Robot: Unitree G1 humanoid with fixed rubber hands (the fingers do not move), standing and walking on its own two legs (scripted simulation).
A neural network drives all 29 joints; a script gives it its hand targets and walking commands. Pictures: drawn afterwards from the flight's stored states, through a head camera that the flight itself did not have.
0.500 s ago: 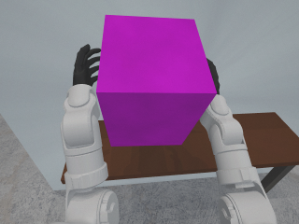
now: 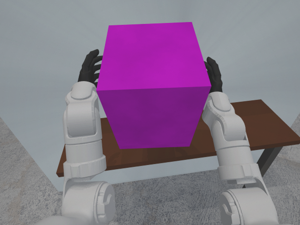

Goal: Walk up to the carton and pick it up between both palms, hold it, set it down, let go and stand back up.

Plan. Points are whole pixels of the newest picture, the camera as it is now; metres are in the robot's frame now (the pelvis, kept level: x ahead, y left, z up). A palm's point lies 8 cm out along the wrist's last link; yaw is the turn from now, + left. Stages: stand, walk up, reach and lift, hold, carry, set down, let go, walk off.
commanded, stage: hold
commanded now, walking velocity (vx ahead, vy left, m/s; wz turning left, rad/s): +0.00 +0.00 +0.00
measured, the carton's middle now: (152, 91) +0.37 -0.02 +0.21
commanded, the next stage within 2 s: none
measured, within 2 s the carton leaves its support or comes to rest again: neither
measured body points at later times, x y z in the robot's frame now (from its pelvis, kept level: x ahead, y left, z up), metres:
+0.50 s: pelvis -0.03 +0.00 +0.00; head -0.04 +0.03 +0.45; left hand +0.39 +0.18 +0.23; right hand +0.40 -0.12 +0.19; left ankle +0.01 +0.11 -0.75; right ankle +0.05 -0.08 -0.75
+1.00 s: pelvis +0.04 +0.03 +0.01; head +0.01 +0.04 +0.46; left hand +0.42 +0.17 +0.23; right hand +0.42 -0.12 +0.19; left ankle +0.01 +0.11 -0.74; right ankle +0.05 -0.08 -0.74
